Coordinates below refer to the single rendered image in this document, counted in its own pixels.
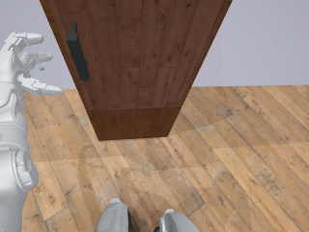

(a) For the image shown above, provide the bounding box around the robot left shin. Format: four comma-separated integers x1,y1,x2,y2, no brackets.
109,198,128,232

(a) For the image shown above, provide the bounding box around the cupboard door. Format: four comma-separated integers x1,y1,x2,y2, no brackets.
46,0,229,110

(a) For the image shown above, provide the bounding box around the handle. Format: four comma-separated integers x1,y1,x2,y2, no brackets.
66,22,90,81

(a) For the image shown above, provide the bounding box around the left robot hand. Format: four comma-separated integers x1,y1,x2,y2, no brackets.
0,32,64,98

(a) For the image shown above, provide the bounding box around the robot left forearm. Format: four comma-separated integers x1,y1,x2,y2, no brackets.
0,82,30,153

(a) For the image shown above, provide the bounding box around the robot left thigh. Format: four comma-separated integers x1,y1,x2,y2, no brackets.
95,202,128,232

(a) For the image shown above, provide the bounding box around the left robot upper arm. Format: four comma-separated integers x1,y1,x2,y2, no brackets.
0,149,40,232

